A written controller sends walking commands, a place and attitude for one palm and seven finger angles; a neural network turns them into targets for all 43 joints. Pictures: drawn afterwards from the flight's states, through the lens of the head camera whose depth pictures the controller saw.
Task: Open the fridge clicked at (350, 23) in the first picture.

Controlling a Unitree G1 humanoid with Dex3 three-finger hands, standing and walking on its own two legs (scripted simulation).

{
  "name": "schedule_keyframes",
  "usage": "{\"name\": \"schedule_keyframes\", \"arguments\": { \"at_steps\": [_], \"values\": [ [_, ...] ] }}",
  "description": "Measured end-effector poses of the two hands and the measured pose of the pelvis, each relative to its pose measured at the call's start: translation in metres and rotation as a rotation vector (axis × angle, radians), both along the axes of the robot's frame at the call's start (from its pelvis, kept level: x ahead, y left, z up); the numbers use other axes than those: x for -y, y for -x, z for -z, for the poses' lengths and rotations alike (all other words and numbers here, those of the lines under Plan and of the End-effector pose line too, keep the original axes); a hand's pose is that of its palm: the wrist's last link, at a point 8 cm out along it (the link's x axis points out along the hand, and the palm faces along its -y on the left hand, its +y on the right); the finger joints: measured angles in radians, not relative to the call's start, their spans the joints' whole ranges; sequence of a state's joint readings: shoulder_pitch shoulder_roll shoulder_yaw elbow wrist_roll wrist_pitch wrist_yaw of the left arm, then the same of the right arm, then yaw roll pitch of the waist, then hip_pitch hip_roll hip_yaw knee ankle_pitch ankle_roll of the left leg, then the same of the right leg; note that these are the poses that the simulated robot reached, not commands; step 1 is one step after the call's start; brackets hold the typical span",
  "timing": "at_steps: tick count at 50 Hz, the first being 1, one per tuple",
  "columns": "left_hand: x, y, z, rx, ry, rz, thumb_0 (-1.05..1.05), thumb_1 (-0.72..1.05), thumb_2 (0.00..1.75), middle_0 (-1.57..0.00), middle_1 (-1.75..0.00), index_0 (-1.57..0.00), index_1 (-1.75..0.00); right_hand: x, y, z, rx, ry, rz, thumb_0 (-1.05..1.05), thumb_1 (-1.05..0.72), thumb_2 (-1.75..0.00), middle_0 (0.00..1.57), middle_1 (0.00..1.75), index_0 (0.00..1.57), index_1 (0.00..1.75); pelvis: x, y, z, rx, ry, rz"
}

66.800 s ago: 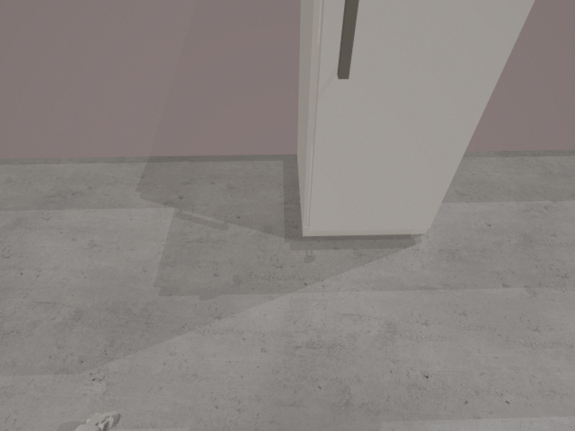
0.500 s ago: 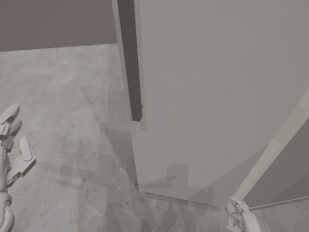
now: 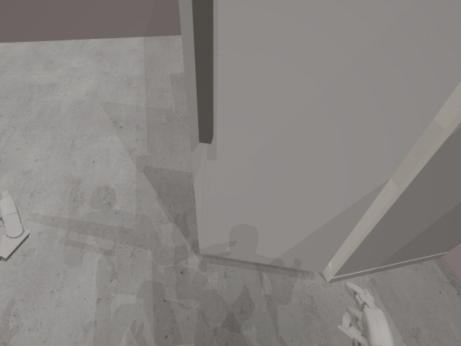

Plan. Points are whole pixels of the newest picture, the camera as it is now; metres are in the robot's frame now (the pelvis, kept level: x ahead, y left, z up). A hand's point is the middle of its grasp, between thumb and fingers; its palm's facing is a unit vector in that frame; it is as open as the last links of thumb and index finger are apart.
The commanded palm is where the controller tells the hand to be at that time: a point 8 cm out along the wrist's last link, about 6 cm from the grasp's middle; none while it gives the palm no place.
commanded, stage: step back with the hand held close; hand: left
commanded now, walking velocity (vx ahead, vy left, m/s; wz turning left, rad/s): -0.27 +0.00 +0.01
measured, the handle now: (206, 33) +0.55 +0.10 +0.28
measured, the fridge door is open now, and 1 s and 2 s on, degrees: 69 69 69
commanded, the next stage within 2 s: stop stepping back and stand still in 0.50 s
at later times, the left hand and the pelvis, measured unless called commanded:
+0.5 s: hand out of the picture +0.06 +0.29 +0.18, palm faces +0.59 -0.70 -0.41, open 7.4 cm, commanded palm +0.01 +0.31 +0.19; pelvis -0.09 -0.01 +0.00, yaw +8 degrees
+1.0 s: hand out of the picture +0.00 +0.25 +0.19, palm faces +0.49 -0.78 -0.38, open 7.4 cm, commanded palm -0.05 +0.28 +0.19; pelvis -0.19 -0.02 +0.01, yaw +0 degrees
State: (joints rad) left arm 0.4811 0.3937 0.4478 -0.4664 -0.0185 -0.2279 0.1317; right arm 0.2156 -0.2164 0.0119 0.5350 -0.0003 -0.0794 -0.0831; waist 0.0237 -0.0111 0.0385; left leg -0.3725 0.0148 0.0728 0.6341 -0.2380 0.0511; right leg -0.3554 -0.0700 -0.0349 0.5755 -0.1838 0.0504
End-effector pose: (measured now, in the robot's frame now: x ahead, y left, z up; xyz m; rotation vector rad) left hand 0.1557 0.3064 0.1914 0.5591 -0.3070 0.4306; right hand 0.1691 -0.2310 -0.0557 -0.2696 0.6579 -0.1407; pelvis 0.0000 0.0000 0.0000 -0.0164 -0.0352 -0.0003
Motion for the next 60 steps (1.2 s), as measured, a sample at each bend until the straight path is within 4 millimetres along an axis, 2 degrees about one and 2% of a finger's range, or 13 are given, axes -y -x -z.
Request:
{"name": "schedule_keyframes", "arguments": {
  "at_steps": [5,11,17,21,25,29,33,36,40,43,50,55,60],
  "values": [
    [0.003,0.021,0.006,0.033,0.033,-0.009,0.01,0.89,0.90,-0.21,-0.30,-0.21,-0.30,-0.001,0.025,0.006,-0.027,0.014,-0.022,0.01,-0.90,-0.89,0.20,0.30,0.21,0.30,0.000,0.018,0.002,-0.001,0.009,-0.023],
    [0.005,0.046,-0.008,0.095,-0.046,0.016,0.01,0.88,0.90,-0.21,-0.30,-0.21,-0.30,-0.002,0.051,0.012,-0.041,0.026,-0.040,0.01,-0.90,-0.89,0.20,0.30,0.21,0.30,0.002,0.039,0.006,0.008,0.014,-0.071],
    [-0.001,0.090,-0.015,0.114,-0.149,-0.065,0.01,0.88,0.90,-0.21,-0.30,-0.21,-0.30,0.001,0.060,0.023,-0.032,0.003,-0.083,0.01,-0.90,-0.89,0.20,0.30,0.21,0.30,0.013,0.056,0.015,0.019,0.021,-0.157],
    [-0.004,0.123,-0.008,0.090,-0.077,-0.129,0.01,0.88,0.90,-0.21,-0.30,-0.21,-0.30,0.001,0.061,0.027,-0.066,0.006,-0.129,0.01,-0.90,-0.89,0.20,0.30,0.21,0.30,0.013,0.075,0.012,0.008,-0.007,-0.155],
    [-0.009,0.145,0.002,0.055,0.010,-0.135,0.01,0.88,0.90,-0.21,-0.30,-0.21,-0.30,-0.010,0.068,0.011,-0.076,0.030,-0.156,0.01,-0.90,-0.89,0.20,0.30,0.21,0.30,0.006,0.094,0.002,-0.021,-0.047,-0.132],
    [-0.018,0.156,0.006,0.096,0.005,-0.097,0.01,0.88,0.90,-0.21,-0.30,-0.21,-0.30,-0.024,0.076,0.002,0.010,0.064,-0.176,0.01,-0.90,-0.89,0.20,0.30,0.21,0.30,-0.001,0.124,0.010,-0.032,-0.026,-0.165],
    [-0.021,0.170,-0.006,0.113,0.006,-0.081,0.01,0.88,0.90,-0.21,-0.30,-0.21,-0.30,-0.037,0.101,-0.007,0.052,-0.003,-0.150,0.01,-0.90,-0.89,0.20,0.30,0.21,0.30,0.001,0.147,0.001,-0.014,-0.001,-0.115],
    [-0.010,0.183,-0.019,0.118,0.017,-0.046,0.01,0.88,0.90,-0.21,-0.30,-0.21,-0.30,-0.039,0.128,-0.015,0.067,-0.052,-0.127,0.01,-0.90,-0.89,0.20,0.30,0.21,0.30,0.002,0.158,-0.007,-0.015,0.025,-0.081],
    [0.009,0.194,-0.028,0.122,0.006,-0.007,0.01,0.89,0.90,-0.20,-0.30,-0.21,-0.30,-0.027,0.163,-0.014,0.060,-0.073,-0.093,0.01,-0.90,-0.89,0.21,0.30,0.21,0.30,0.009,0.170,-0.010,-0.029,0.024,-0.052],
    [0.017,0.197,-0.022,0.092,-0.015,-0.009,0.01,0.89,0.90,-0.20,-0.30,-0.21,-0.30,-0.009,0.185,-0.002,0.029,-0.071,-0.064,0.01,-0.89,-0.89,0.21,0.30,0.21,0.30,0.018,0.182,-0.004,-0.047,-0.008,-0.040],
    [0.018,0.202,-0.011,0.033,0.058,-0.013,0.01,0.88,0.90,-0.21,-0.30,-0.21,-0.30,0.037,0.243,0.001,-0.087,0.016,0.053,0.01,-0.90,-0.89,0.21,0.30,0.21,0.30,0.019,0.195,-0.015,-0.025,-0.035,0.000],
    [0.018,0.202,0.001,0.052,0.075,0.030,0.01,0.88,0.90,-0.21,-0.30,-0.21,-0.30,0.054,0.264,0.004,-0.075,0.085,0.120,0.01,-0.90,-0.89,0.20,0.30,0.21,0.30,0.011,0.199,-0.004,-0.006,-0.011,-0.017],
    [0.019,0.201,0.000,0.017,0.031,0.022,0.01,0.88,0.90,-0.21,-0.30,-0.21,-0.30,0.045,0.268,0.005,-0.052,0.044,0.124,0.01,-0.90,-0.89,0.20,0.30,0.20,0.30,0.017,0.204,-0.006,-0.005,-0.026,-0.004]
  ]
}}
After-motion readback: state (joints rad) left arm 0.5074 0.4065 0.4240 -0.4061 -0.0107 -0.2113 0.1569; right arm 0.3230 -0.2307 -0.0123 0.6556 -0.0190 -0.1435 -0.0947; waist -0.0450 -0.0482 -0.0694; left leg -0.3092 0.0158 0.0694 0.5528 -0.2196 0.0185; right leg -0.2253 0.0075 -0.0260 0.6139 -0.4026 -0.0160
